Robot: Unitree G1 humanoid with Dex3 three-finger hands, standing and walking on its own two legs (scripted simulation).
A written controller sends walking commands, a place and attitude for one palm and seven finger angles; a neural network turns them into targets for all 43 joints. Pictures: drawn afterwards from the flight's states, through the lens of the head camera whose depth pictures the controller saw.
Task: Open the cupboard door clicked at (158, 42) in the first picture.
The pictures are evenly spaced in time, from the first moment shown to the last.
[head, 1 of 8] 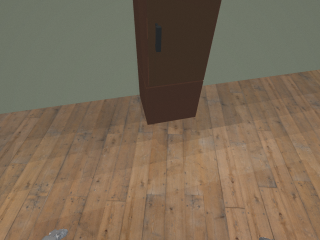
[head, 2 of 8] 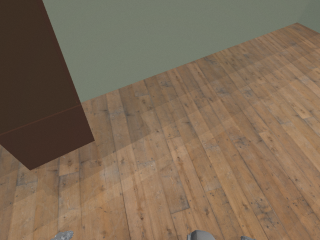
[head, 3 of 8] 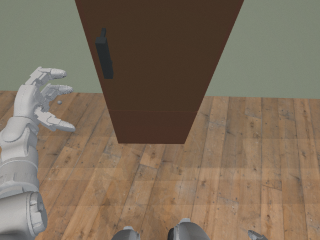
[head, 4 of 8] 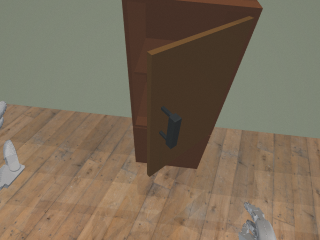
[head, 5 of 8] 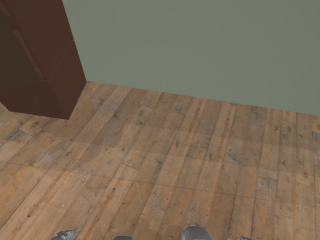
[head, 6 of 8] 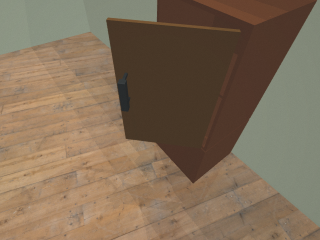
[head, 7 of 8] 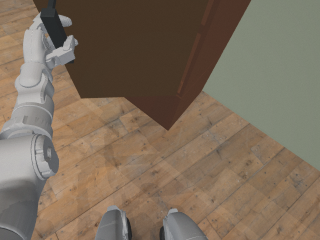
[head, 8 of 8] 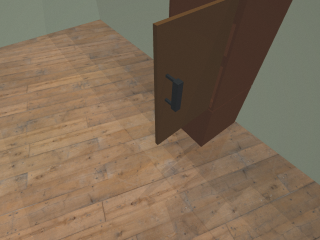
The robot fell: no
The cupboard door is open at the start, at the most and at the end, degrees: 0 93 93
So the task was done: yes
